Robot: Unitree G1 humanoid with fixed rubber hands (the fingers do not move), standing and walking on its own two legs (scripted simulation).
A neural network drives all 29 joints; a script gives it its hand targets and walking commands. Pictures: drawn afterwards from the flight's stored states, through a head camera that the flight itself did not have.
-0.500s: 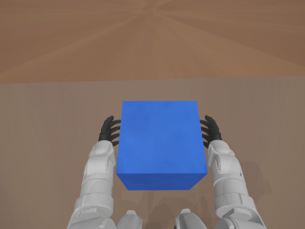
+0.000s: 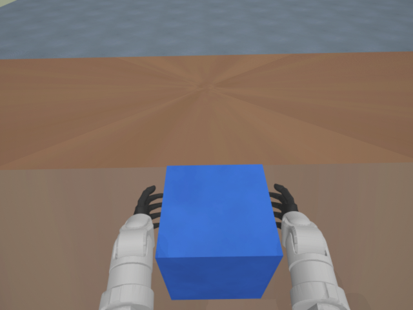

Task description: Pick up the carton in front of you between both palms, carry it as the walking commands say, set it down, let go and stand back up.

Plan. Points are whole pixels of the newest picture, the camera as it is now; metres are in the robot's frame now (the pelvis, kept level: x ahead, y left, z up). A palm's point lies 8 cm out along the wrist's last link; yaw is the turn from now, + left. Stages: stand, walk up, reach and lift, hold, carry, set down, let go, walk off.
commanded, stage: reach and lift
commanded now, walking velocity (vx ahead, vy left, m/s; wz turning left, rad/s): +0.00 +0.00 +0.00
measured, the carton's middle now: (215, 234) +0.30 +0.00 -0.05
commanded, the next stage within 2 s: hold in 0.86 s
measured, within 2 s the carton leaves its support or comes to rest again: neither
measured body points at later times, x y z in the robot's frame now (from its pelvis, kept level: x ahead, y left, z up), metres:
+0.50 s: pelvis +0.01 +0.00 +0.01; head -0.01 +0.00 +0.45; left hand +0.32 +0.15 +0.03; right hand +0.32 -0.15 +0.03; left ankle +0.02 +0.13 -0.74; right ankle +0.02 -0.13 -0.74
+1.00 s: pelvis +0.01 +0.00 +0.01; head -0.02 +0.00 +0.46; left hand +0.31 +0.15 +0.05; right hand +0.31 -0.15 +0.05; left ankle +0.02 +0.13 -0.74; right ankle +0.02 -0.13 -0.74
